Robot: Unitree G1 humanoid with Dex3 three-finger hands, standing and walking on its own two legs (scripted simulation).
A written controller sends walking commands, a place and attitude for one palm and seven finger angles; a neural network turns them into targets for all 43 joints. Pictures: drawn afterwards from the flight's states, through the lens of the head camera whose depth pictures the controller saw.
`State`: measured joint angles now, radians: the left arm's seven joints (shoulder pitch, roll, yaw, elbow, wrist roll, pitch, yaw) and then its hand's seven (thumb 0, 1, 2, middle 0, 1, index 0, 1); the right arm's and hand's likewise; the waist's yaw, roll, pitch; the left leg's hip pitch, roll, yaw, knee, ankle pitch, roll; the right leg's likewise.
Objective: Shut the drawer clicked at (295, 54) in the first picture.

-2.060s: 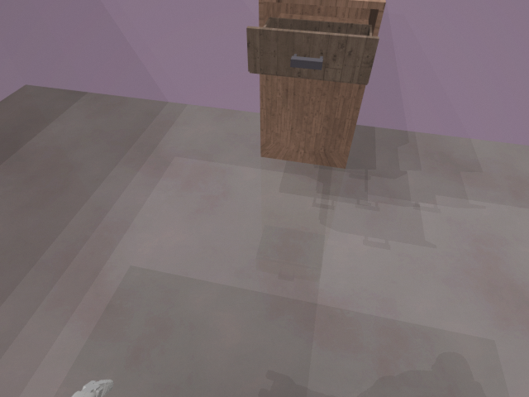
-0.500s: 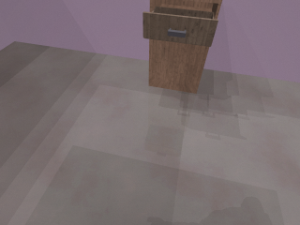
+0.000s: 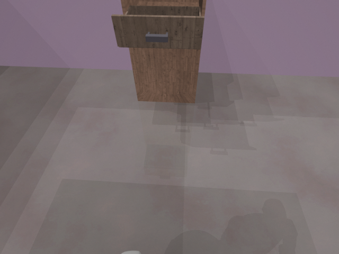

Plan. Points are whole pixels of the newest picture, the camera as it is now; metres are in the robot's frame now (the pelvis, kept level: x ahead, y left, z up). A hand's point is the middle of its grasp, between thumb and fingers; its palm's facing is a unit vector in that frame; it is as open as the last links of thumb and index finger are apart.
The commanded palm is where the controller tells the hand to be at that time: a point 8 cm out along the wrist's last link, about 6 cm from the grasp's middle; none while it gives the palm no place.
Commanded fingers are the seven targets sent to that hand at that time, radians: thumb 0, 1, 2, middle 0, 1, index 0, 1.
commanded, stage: walk to a spot facing it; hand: left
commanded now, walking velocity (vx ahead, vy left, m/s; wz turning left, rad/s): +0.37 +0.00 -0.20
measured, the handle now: (157, 36) +1.08 +0.15 -0.01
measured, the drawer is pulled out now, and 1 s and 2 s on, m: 0.30 0.30 0.30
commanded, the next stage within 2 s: turn to face it in 0.88 s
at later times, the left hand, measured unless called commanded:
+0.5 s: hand (100, 237) +0.19 +0.22 -0.18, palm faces -0.08 -0.98 -0.16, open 7.4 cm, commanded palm none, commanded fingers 0.00 0.90 0.90 -0.20 -0.30 -0.20 -0.30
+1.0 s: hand (162, 132) +0.57 +0.08 -0.16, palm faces -0.35 -0.91 -0.21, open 7.4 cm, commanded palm none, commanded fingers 0.00 0.90 0.90 -0.20 -0.30 -0.20 -0.30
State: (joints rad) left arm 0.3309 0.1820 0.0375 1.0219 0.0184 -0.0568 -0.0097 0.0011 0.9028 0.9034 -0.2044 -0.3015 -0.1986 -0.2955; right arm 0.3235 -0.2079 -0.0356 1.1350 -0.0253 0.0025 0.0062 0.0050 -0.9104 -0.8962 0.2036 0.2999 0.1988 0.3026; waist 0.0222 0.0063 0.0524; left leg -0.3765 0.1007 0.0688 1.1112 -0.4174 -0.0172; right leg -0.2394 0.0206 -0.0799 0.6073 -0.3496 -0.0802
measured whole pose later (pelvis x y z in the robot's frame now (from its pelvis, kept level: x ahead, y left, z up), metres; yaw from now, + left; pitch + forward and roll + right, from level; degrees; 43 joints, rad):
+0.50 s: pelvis +0.22 +0.04 +0.00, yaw -9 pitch -2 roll +1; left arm 0.39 0.18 0.05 1.12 0.02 -0.03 0.00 0.00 0.90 0.90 -0.20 -0.30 -0.20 -0.30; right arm 0.16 -0.12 -0.03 1.00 -0.03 -0.08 0.00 0.00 -0.91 -0.90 0.20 0.30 0.20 0.30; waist 0.03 -0.06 0.06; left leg -0.32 0.04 0.19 0.60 -0.25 0.05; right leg -0.35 -0.01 0.00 1.25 -0.38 -0.05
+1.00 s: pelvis +0.40 -0.05 -0.01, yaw -20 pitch -1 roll +1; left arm 0.12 0.18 0.06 0.97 0.02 -0.05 -0.02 0.00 0.90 0.90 -0.20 -0.30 -0.20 -0.30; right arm 0.39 -0.14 -0.04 1.13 -0.02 -0.02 0.00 0.00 -0.91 -0.90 0.20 0.30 0.20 0.30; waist -0.05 0.00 0.11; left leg -0.28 0.13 0.13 1.16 -0.47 -0.02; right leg -0.38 -0.03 -0.14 0.64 -0.24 -0.08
